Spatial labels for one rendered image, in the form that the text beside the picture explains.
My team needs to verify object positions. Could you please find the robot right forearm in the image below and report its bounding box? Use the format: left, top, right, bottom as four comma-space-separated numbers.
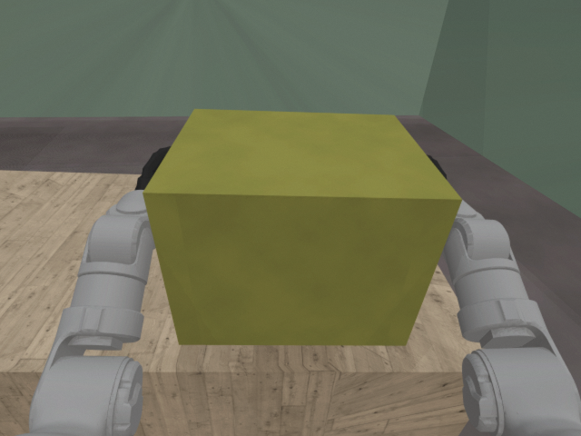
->
442, 200, 581, 421

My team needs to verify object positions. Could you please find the robot left forearm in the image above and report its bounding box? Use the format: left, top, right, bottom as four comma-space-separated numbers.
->
29, 190, 155, 431

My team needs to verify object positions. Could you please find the robot right upper arm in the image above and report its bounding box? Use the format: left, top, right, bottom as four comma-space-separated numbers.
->
462, 347, 581, 436

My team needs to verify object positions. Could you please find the pedestal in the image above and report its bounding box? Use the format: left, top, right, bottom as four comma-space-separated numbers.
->
0, 170, 481, 436

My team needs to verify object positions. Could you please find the left robot hand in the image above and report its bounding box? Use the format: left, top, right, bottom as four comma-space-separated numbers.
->
135, 146, 171, 190

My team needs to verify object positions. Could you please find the robot left upper arm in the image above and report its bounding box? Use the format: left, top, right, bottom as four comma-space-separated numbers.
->
15, 355, 143, 436

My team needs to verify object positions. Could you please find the carton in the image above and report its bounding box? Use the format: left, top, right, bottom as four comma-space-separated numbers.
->
143, 109, 462, 346

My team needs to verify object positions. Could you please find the right robot hand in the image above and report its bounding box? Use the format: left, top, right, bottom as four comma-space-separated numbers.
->
428, 155, 447, 180

